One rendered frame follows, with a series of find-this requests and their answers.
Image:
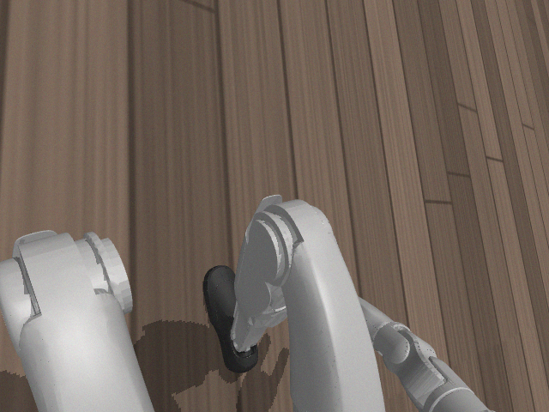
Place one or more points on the right robot foot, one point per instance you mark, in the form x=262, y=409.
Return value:
x=219, y=294

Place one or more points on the right robot hand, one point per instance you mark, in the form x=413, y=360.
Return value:
x=375, y=319

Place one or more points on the right robot arm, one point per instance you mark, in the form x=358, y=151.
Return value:
x=429, y=382

